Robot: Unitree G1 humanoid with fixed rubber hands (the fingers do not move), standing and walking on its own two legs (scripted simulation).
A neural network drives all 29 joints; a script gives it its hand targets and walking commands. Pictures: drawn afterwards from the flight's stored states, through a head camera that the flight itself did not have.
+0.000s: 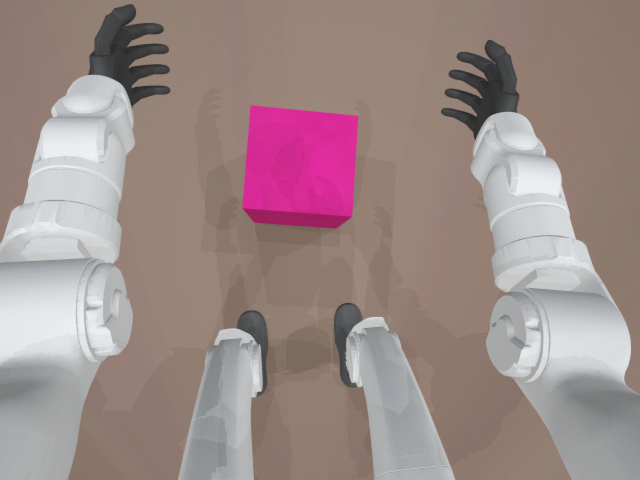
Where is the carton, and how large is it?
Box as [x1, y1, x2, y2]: [242, 105, 357, 228]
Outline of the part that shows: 251,105 242,207 254,222 335,228 351,216 357,116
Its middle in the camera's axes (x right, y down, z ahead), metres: -0.05 -0.15 +0.87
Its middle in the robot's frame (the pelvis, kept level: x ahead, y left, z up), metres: +0.54 -0.02 -0.53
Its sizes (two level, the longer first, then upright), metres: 0.210 0.200 0.250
